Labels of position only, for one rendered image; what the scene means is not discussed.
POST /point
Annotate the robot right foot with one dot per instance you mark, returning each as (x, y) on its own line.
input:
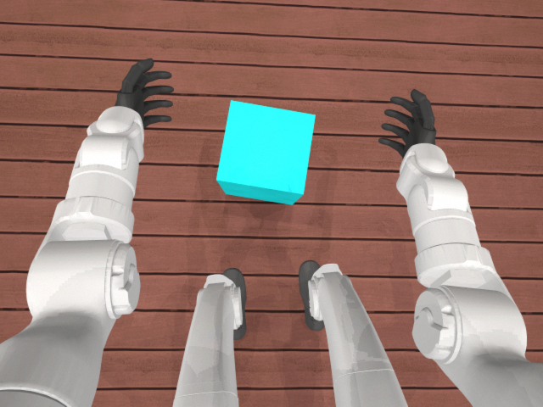
(306, 271)

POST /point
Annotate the robot right forearm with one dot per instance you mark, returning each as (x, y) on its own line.
(448, 248)

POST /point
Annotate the robot right upper arm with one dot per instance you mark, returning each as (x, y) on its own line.
(477, 338)

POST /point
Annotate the left robot hand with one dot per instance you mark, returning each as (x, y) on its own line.
(134, 91)

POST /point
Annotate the carton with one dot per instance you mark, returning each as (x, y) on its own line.
(265, 153)

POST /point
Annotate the right robot thigh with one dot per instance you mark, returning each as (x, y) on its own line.
(362, 373)

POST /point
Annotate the right robot hand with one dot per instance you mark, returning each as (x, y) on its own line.
(421, 126)

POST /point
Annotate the robot left forearm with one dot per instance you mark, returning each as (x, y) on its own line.
(98, 203)

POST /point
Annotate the robot left upper arm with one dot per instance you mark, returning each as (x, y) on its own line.
(78, 290)

